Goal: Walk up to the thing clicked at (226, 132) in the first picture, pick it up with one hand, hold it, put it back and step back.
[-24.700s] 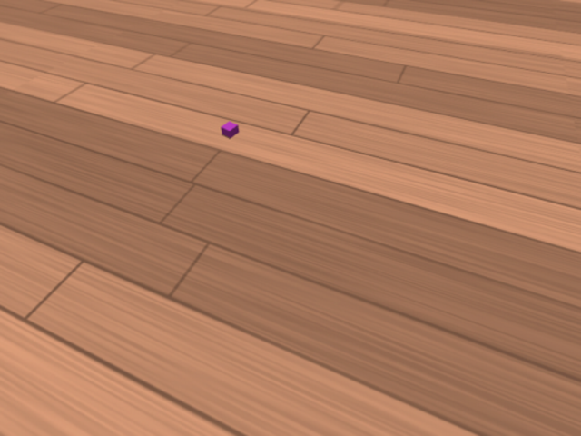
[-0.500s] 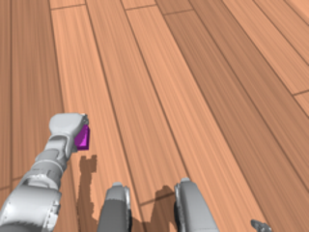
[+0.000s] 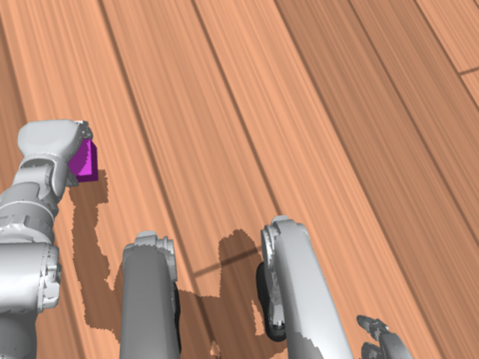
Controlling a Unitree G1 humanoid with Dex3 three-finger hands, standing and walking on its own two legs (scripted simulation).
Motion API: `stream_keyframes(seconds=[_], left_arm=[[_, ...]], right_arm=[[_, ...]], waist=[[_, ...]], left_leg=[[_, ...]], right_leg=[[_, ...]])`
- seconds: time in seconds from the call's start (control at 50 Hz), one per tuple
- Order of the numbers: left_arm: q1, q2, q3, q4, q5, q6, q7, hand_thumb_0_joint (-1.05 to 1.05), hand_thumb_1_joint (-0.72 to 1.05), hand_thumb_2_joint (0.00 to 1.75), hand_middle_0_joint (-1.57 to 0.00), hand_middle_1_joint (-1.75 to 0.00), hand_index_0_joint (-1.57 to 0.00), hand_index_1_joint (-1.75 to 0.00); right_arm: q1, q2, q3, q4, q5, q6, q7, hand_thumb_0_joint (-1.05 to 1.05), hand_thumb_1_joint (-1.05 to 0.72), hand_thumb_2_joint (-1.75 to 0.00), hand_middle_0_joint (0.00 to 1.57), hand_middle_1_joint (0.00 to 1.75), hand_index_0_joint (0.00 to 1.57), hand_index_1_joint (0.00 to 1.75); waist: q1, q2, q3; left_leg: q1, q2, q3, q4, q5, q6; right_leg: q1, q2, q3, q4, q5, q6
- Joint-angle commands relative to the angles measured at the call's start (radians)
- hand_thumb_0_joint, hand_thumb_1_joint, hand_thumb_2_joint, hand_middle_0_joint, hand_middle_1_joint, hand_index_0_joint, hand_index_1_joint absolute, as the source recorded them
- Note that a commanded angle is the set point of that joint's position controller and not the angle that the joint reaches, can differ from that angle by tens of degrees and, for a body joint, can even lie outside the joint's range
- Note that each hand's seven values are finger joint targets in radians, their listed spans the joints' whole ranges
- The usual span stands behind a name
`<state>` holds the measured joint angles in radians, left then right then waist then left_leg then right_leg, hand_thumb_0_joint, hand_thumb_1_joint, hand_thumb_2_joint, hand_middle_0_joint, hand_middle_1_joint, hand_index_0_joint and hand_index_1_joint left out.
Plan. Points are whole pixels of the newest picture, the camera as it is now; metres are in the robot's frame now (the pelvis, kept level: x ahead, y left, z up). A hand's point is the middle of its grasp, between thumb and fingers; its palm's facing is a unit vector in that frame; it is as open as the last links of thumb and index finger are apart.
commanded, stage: crouch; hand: left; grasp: from above
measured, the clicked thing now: (73, 161) +0.47 +0.28 -0.19
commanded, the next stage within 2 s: lower in 0.76 s
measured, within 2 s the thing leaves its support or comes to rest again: neither
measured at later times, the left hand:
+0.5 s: hand (78, 164) +0.47 +0.29 -0.22, palm faces -0.45 -0.03 -0.89, open 9.8 cm
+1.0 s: hand (82, 166) +0.48 +0.29 -0.27, palm faces -0.47 -0.03 -0.88, open 9.7 cm
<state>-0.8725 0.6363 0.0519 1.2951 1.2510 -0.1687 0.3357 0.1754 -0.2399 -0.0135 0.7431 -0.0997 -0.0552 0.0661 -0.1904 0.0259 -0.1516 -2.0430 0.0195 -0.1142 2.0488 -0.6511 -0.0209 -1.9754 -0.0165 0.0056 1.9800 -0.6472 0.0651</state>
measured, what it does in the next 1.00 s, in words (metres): lowers itself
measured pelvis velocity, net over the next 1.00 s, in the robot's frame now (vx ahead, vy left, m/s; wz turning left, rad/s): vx -0.01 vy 0.01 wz -0.07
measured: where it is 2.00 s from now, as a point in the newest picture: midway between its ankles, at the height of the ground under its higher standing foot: (221, 323)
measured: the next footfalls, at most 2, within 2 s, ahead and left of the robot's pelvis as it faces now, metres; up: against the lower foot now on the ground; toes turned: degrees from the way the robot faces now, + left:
none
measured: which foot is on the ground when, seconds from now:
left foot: down 0.00-1.00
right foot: down 0.00-1.00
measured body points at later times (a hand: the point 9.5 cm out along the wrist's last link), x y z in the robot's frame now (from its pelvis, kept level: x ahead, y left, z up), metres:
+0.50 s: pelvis -0.01 +0.00 -0.07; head +0.23 +0.06 +0.31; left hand +0.49 +0.28 -0.17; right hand +0.03 -0.28 -0.17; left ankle +0.08 +0.13 -0.41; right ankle +0.09 -0.15 -0.41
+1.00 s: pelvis -0.01 +0.01 -0.11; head +0.24 +0.08 +0.27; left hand +0.50 +0.29 -0.22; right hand +0.02 -0.27 -0.20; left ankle +0.08 +0.13 -0.41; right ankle +0.09 -0.15 -0.40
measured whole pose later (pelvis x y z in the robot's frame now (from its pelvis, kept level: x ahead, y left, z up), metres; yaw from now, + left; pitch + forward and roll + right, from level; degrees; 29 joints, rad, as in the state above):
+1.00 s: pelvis -0.01 +0.01 -0.11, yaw -4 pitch +34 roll -10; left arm -1.03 0.83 0.09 1.50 1.32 -0.25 0.35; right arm 0.16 -0.27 0.08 0.73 -0.15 -0.04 0.15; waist -0.26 -0.01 -0.03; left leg -2.33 0.00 -0.17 2.40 -0.67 -0.01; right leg -2.22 0.02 -0.01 2.29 -0.67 0.06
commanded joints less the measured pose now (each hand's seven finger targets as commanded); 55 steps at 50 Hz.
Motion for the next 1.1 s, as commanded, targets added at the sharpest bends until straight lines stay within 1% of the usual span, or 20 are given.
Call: stream_keyframes(seconds=[0.0, 0.04, 0.08, 0.12, 0.18, 0.2, 0.28, 0.36, 0.52, 0.64, 0.68, 0.72, 0.78, 0.82, 0.84, 0.88, 0.94, 1.02, 1.06, 1.08], left_arm=[[-0.409, 0.303, 0.063, -0.190, -0.005, -0.004, 0.034, 0.00, 0.66, 0.57, -0.98, -0.56, -1.03, -0.51], [-0.371, 0.271, 0.048, -0.145, -0.004, -0.003, 0.023, 0.00, 0.65, 0.57, -0.98, -0.55, -1.02, -0.51], [-0.379, 0.329, 0.080, -0.145, 0.000, -0.009, 0.019, 0.00, 0.65, 0.56, -0.96, -0.56, -1.01, -0.52], [-0.366, 0.283, 0.050, -0.127, 0.000, -0.014, 0.006, 0.00, 0.64, 0.57, -0.96, -0.57, -1.01, -0.52], [-0.372, 0.343, 0.083, -0.131, 0.003, -0.025, -0.001, 0.00, 0.65, 0.55, -0.97, -0.56, -1.02, -0.51], [-0.376, 0.309, 0.058, -0.124, 0.002, -0.030, -0.006, 0.00, 0.66, 0.56, -0.98, -0.55, -1.03, -0.51], [-0.395, 0.369, 0.090, -0.105, 0.018, -0.049, 0.004, 0.00, 0.69, 0.58, -0.99, -0.59, -1.04, -0.54], [-0.466, 0.375, 0.081, -0.102, 0.025, -0.068, 0.018, 0.00, 0.73, 0.60, -1.02, -0.60, -1.07, -0.55], [-0.461, 0.383, 0.067, 0.030, 0.049, -0.072, 0.044, 0.00, 0.78, 0.57, -1.04, -0.62, -1.11, -0.55], [-0.535, 0.434, 0.080, -0.021, 0.054, -0.076, 0.052, 0.00, 0.80, 0.56, -1.08, -0.57, -1.13, -0.52], [-0.484, 0.399, 0.067, 0.046, 0.056, -0.071, 0.053, 0.00, 0.82, 0.56, -1.10, -0.58, -1.15, -0.52], [-0.524, 0.449, 0.089, 0.001, 0.065, -0.075, 0.060, 0.00, 0.80, 0.58, -1.11, -0.55, -1.15, -0.51], [-0.473, 0.389, 0.053, 0.067, 0.060, -0.069, 0.052, 0.00, 0.80, 0.56, -1.10, -0.55, -1.14, -0.51], [-0.515, 0.446, 0.082, 0.010, 0.057, -0.075, 0.055, 0.00, 0.82, 0.55, -1.12, -0.53, -1.16, -0.49], [-0.480, 0.415, 0.061, 0.056, 0.058, -0.068, 0.051, 0.00, 0.82, 0.54, -1.13, -0.51, -1.16, -0.48], [-0.508, 0.445, 0.078, 0.005, 0.061, -0.073, 0.051, 0.00, 0.77, 0.59, -1.14, -0.51, -1.15, -0.50], [-0.483, 0.415, 0.056, 0.076, 0.050, -0.077, 0.050, 0.00, 0.75, 0.59, -1.14, -0.49, -1.14, -0.49], [-0.491, 0.473, 0.092, 0.052, 0.064, -0.099, 0.065, 0.00, 0.79, 0.59, -1.16, -0.48, -1.17, -0.48], [-0.481, 0.454, 0.082, 0.091, 0.078, -0.109, 0.073, 0.00, 0.80, 0.59, -1.18, -0.49, -1.18, -0.49], [-0.482, 0.482, 0.108, 0.073, 0.078, -0.116, 0.083, 0.00, 0.83, 0.57, -1.17, -0.52, -1.19, -0.50]], right_arm=[[0.226, -0.236, -0.081, -0.020, -0.002, -0.009, 0.004, 0.00, -0.90, -0.90, 0.20, 0.30, 0.20, 0.30], [0.219, -0.240, -0.081, -0.020, -0.005, -0.004, 0.011, 0.00, -0.90, -0.90, 0.20, 0.30, 0.20, 0.30], [0.216, -0.240, -0.074, -0.023, -0.007, 0.001, 0.018, 0.00, -0.90, -0.90, 0.20, 0.30, 0.20, 0.30], [0.223, -0.249, -0.077, -0.023, -0.010, 0.005, 0.028, 0.00, -0.90, -0.90, 0.20, 0.30, 0.20, 0.30], [0.231, -0.250, -0.070, -0.019, -0.011, 0.015, 0.037, 0.00, -0.90, -0.90, 0.20, 0.30, 0.20, 0.30], [0.226, -0.259, -0.076, -0.025, -0.012, 0.017, 0.040, 0.00, -0.90, -0.90, 0.20, 0.30, 0.20, 0.30], [0.226, -0.258, -0.065, -0.015, -0.020, 0.023, 0.049, 0.00, -0.90, -0.90, 0.20, 0.30, 0.20, 0.30], [0.210, -0.266, -0.058, -0.017, -0.023, 0.022, 0.055, 0.00, -0.90, -0.90, 0.20, 0.30, 0.20, 0.30], [0.193, -0.272, -0.028, -0.012, -0.036, 0.016, 0.058, 0.00, -0.90, -0.90, 0.20, 0.30, 0.20, 0.30], [0.202, -0.292, -0.022, -0.008, -0.036, 0.014, 0.057, 0.00, -0.91, -0.90, 0.20, 0.30, 0.20, 0.30], [0.205, -0.288, -0.012, -0.009, -0.041, 0.014, 0.060, 0.00, -0.90, -0.90, 0.20, 0.30, 0.20, 0.30], [0.205, -0.292, -0.007, -0.009, -0.045, 0.015, 0.060, 0.00, -0.91, -0.90, 0.20, 0.30, 0.20, 0.30], [0.195, -0.291, -0.004, -0.015, -0.042, 0.014, 0.063, 0.00, -0.91, -0.90, 0.20, 0.30, 0.20, 0.30], [0.205, -0.299, -0.002, -0.014, -0.047, 0.013, 0.064, 0.00, -0.91, -0.90, 0.20, 0.30, 0.20, 0.30], [0.197, -0.295, -0.001, -0.013, -0.043, 0.013, 0.063, 0.00, -0.91, -0.90, 0.20, 0.30, 0.20, 0.30], [0.211, -0.298, 0.000, -0.014, -0.046, 0.016, 0.066, 0.00, -0.91, -0.90, 0.20, 0.30, 0.20, 0.30], [0.196, -0.297, 0.010, -0.016, -0.047, 0.014, 0.069, 0.00, -0.91, -0.90, 0.20, 0.30, 0.20, 0.30], [0.192, -0.308, 0.018, -0.024, -0.058, 0.009, 0.071, 0.00, -0.91, -0.90, 0.20, 0.30, 0.20, 0.30], [0.201, -0.312, 0.022, -0.017, -0.065, 0.011, 0.074, 0.00, -0.91, -0.90, 0.20, 0.30, 0.20, 0.30], [0.195, -0.316, 0.022, -0.028, -0.068, 0.009, 0.075, 0.00, -0.91, -0.90, 0.20, 0.30, 0.20, 0.30]], waist=[[-0.024, 0.246, -0.692], [-0.026, 0.254, -0.659], [-0.019, 0.236, -0.663], [-0.037, 0.240, -0.636], [-0.029, 0.241, -0.654], [-0.036, 0.250, -0.647], [-0.039, 0.247, -0.618], [-0.049, 0.260, -0.623], [-0.061, 0.247, -0.560], [-0.072, 0.296, -0.601], [-0.083, 0.284, -0.552], [-0.080, 0.296, -0.583], [-0.079, 0.300, -0.540], [-0.085, 0.309, -0.549], [-0.075, 0.313, -0.544], [-0.085, 0.314, -0.566], [-0.105, 0.275, -0.503], [-0.096, 0.308, -0.508], [-0.109, 0.328, -0.515], [-0.110, 0.328, -0.523]], left_leg=[[0.552, -0.014, 0.078, -0.200, 0.188, 0.029], [0.525, -0.016, 0.075, -0.186, 0.175, 0.027], [0.497, -0.016, 0.076, -0.161, 0.172, 0.032], [0.473, -0.017, 0.081, -0.136, 0.185, 0.032], [0.469, -0.016, 0.082, -0.102, 0.229, 0.034], [0.465, -0.017, 0.080, -0.097, 0.227, 0.032], [0.416, -0.019, 0.084, -0.064, 0.180, 0.035], [0.382, -0.019, 0.080, -0.035, 0.153, 0.036], [0.305, -0.028, 0.082, 0.003, 0.071, 0.041], [0.341, -0.022, 0.061, 0.032, 0.118, 0.034], [0.309, -0.023, 0.059, 0.037, 0.109, 0.034], [0.308, -0.024, 0.060, 0.050, 0.120, 0.035], [0.302, -0.025, 0.058, 0.047, 0.092, 0.034], [0.303, -0.025, 0.054, 0.055, 0.101, 0.033], [0.310, -0.023, 0.054, 0.055, 0.102, 0.031], [0.307, -0.024, 0.059, 0.072, 0.132, 0.034], [0.249, -0.025, 0.052, 0.091, 0.104, 0.038], [0.280, -0.022, 0.040, 0.102, 0.136, 0.029], [0.298, -0.023, 0.039, 0.113, 0.162, 0.026], [0.302, -0.021, 0.038, 0.122, 0.179, 0.027]], right_leg=[[0.269, 0.025, -0.107, -0.165, 0.205, -0.100], [0.239, 0.023, -0.111, -0.144, 0.191, -0.099], [0.244, 0.025, -0.114, -0.124, 0.191, -0.098], [0.234, 0.024, -0.114, -0.108, 0.207, -0.095], [0.230, 0.030, -0.118, -0.080, 0.242, -0.095], [0.210, 0.028, -0.118, -0.071, 0.238, -0.095], [0.180, 0.034, -0.123, -0.047, 0.201, -0.096], [0.141, 0.038, -0.130, -0.010, 0.183, -0.097], [0.080, 0.044, -0.142, 0.025, 0.114, -0.098], [0.041, 0.045, -0.156, 0.074, 0.163, -0.100], [0.032, 0.041, -0.159, 0.082, 0.156, -0.096], [0.040, 0.045, -0.161, 0.091, 0.168, -0.097], [0.008, 0.046, -0.161, 0.092, 0.141, -0.099], [0.015, 0.045, -0.164, 0.098, 0.152, -0.096], [0.006, 0.046, -0.162, 0.104, 0.150, -0.099], [0.036, 0.050, -0.164, 0.101, 0.180, -0.097], [0.008, 0.053, -0.169, 0.112, 0.158, -0.095], [-0.005, 0.051, -0.179, 0.142, 0.177, -0.094], [-0.008, 0.050, -0.183, 0.156, 0.197, -0.092], [0.000, 0.052, -0.186, 0.160, 0.214, -0.090]])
